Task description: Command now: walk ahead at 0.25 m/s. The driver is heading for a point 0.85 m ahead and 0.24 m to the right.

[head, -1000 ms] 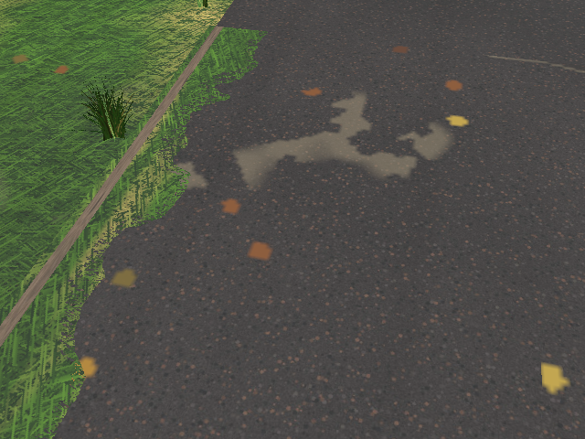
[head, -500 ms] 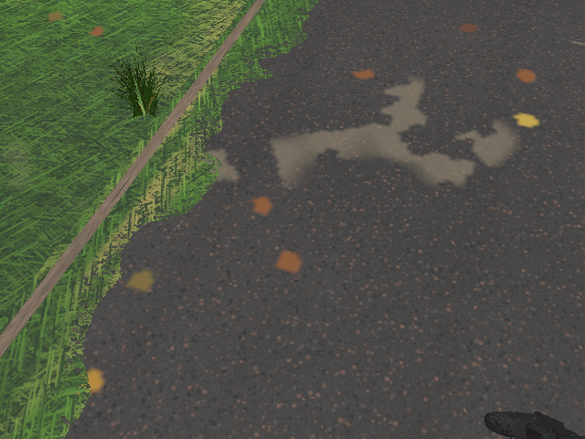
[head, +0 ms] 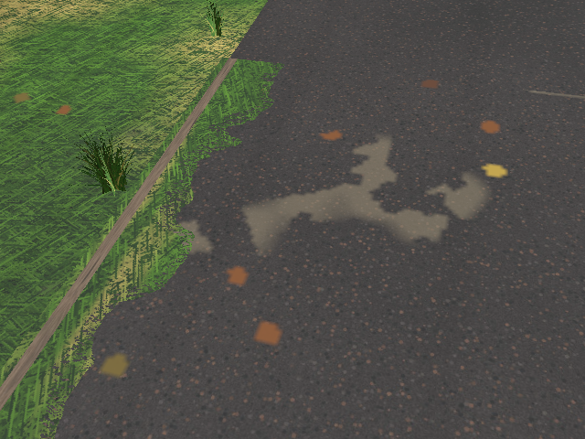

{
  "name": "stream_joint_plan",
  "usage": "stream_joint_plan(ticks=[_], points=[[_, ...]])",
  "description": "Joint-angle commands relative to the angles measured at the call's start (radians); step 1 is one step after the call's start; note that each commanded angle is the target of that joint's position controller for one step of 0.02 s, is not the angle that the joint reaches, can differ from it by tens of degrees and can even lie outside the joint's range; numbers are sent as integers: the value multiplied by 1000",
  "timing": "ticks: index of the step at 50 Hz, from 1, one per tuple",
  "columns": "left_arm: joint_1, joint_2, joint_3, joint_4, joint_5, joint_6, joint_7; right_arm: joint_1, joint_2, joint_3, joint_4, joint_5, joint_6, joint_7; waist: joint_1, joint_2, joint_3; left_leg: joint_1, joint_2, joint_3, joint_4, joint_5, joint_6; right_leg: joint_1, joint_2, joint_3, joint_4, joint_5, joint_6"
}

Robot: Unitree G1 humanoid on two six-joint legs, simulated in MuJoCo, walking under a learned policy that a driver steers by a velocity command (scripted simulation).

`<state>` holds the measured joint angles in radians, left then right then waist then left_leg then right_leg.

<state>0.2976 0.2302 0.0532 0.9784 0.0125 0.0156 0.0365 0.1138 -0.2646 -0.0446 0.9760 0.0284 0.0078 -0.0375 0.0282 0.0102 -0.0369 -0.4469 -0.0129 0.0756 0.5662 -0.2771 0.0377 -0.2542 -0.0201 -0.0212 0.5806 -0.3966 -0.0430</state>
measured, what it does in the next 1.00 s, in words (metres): walks ahead, turning right: left foot, then right foot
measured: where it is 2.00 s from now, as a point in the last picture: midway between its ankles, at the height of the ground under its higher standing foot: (380, 330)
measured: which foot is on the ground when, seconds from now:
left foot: up 0.00-0.46, down 0.48-1.00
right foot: down 0.00-0.50, up 0.52-0.98, down 1.00-1.00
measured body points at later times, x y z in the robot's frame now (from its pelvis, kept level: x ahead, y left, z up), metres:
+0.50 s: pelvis +0.16 +0.06 +0.00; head +0.20 +0.05 +0.45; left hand +0.05 +0.31 -0.13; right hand +0.38 -0.18 -0.11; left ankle +0.25 +0.17 -0.73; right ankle -0.02 -0.09 -0.72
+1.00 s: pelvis +0.43 +0.02 -0.02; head +0.47 +0.01 +0.43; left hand +0.70 +0.19 -0.11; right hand +0.33 -0.24 -0.16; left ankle +0.26 +0.18 -0.72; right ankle +0.54 -0.09 -0.73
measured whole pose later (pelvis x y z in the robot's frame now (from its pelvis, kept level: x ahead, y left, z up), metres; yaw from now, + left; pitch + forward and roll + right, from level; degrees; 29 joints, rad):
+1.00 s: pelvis +0.43 +0.02 -0.02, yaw -17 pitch +2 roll +2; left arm 0.04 0.23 0.07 0.73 -0.03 -0.05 -0.06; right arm 0.34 -0.26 -0.07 1.01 0.01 -0.05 -0.03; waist -0.04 -0.02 0.05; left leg 0.11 0.06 0.30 0.47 -0.50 -0.04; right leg -0.54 -0.01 -0.09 0.61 -0.09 -0.14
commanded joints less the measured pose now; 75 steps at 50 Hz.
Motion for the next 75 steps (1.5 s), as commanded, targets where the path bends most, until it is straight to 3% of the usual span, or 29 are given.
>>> stream_joint_plan(ticks=[1,3,7,11,18,21,23,24,25,26,27,28,31,38,44,47,49,50,51,52,53,55,56,59,63,69,73,74,75], points=[[102,254,50,-12,19,-43,-9,-161,-128,-40,-128,15,-41,12,17,-246,210,-408,17,-146,315,-129,11,-4,-398,678,-573,-584,-241],[4,168,29,-31,4,-92,-7,-66,-148,-59,-75,-2,-48,16,-51,-177,182,-382,37,-169,368,52,16,66,-300,478,-525,-295,-127],[152,87,11,19,-17,-112,-11,-67,-68,-58,-47,-15,-56,26,-12,-139,113,-386,52,-104,389,191,-4,204,-223,266,-502,-45,-84],[224,104,11,32,-7,-110,-4,-149,-39,-49,-77,-9,-69,34,31,-153,118,-379,71,-79,261,258,-37,257,-219,209,-511,62,-101],[279,138,30,50,-25,-98,-5,-274,-32,-21,-135,6,-98,64,91,-158,180,-248,59,-31,2,211,-35,269,-241,154,-471,208,-132],[250,156,44,51,-39,-86,-9,-223,-65,-27,-144,10,-113,74,37,-182,171,-99,40,-40,-80,135,-2,255,-269,188,-405,312,-127],[177,155,45,27,-41,-83,-9,-1,-129,-61,-83,11,-119,66,-87,-169,56,224,1,-23,-125,159,35,181,-223,145,-215,598,-90],[135,129,34,0,-32,-86,-13,197,-195,-88,-36,5,-122,54,-174,-111,-94,533,93,-117,-92,158,78,27,-158,91,43,581,-49],[185,23,9,-37,-22,-101,-16,340,-296,-113,-14,-18,-111,42,-179,148,-269,918,367,-486,-135,24,184,-351,-9,-6,441,201,33],[204,20,8,-26,-45,-124,-14,336,-235,-89,-8,-26,-111,46,-165,252,-335,870,455,-763,-278,-79,239,-451,31,134,660,-173,32],[155,94,32,-39,-70,-133,-14,241,-158,-64,-23,-26,-113,48,-138,194,-185,735,424,-623,-296,-114,200,-520,-29,169,748,-118,12],[106,103,36,-48,-71,-131,-10,158,-102,-48,-41,-19,-115,52,-109,144,-87,596,385,-475,-315,-79,157,-517,-77,135,742,-26,-5],[96,46,47,-48,-52,-97,-4,57,-26,-29,-32,-34,-122,58,-34,121,39,339,270,-201,-394,120,92,-390,-138,126,626,152,-27],[-76,34,44,-154,-39,-73,-33,91,-88,-39,-10,-46,-125,25,-19,43,127,307,258,12,-449,376,118,-478,-119,108,356,392,-2],[-300,22,18,-268,-36,-75,-87,211,-144,-52,3,-20,-98,9,-86,2,165,493,299,114,-397,513,101,-489,-83,-20,104,416,-34],[-280,75,38,-306,-40,-68,-105,200,-188,-64,-16,-15,-75,3,-37,62,90,574,308,159,-226,953,73,-345,4,-103,76,281,-81],[-75,160,79,-273,-46,-63,-103,174,-214,-69,-34,-11,-59,-1,85,90,-30,518,289,172,82,1094,48,-49,80,-123,29,247,-137],[87,230,115,-234,-45,-56,-83,166,-204,-64,-50,-14,-63,0,164,38,-110,325,247,175,353,882,6,244,60,-25,-32,280,-181],[106,333,131,-224,-44,-55,-66,244,-44,-19,-100,-50,-86,17,58,-236,-185,-125,59,136,745,-84,-53,589,-206,488,-72,204,-333],[135,300,111,-258,-27,-69,-68,195,-79,-15,-138,-13,-139,35,73,-191,-356,-272,-35,-128,914,-321,-48,699,-337,890,-255,119,-438],[111,232,92,-251,-15,-81,-69,77,-132,-32,-172,22,-166,46,101,-122,-246,-369,24,-184,900,-235,-17,643,-300,758,-288,170,-366],[-36,168,72,-276,-26,-97,-70,61,-123,-32,-164,2,-174,39,8,18,-70,-289,109,-174,713,-105,-3,329,-212,503,-293,346,-289],[-86,142,61,-294,-19,-100,-67,86,-139,-44,-156,-8,-158,36,-29,15,-46,-210,135,-179,650,-79,-10,219,-182,433,-311,422,-271],[-86,163,61,-301,-24,-104,-53,90,-112,-46,-175,-35,-118,35,-62,-1,-11,-137,140,-153,513,-27,-59,59,-148,358,-357,498,-272],[-27,198,70,-295,-29,-96,-27,-74,-78,-30,-232,-45,-110,30,-12,-48,37,-133,92,-130,208,233,-99,-17,-76,271,-363,416,-225],[53,190,69,-273,-37,-83,-26,-200,-105,-31,-293,-20,-128,52,41,-107,40,-48,27,-148,-44,336,-78,41,-92,354,-269,260,-171],[32,170,62,-289,-33,-67,-16,-75,-153,-57,-270,-18,-155,59,-41,-156,-1,127,8,-128,-132,207,-22,98,-87,436,-114,303,-133],[19,125,45,-304,-28,-70,-17,44,-190,-72,-251,-33,-161,54,-99,-130,-91,328,87,-188,-115,199,25,33,-36,386,54,318,-96],[41,71,28,-331,-16,-72,-13,186,-255,-86,-240,-53,-159,46,-128,24,-220,600,279,-416,-120,216,105,-152,64,259,363,149,-30]])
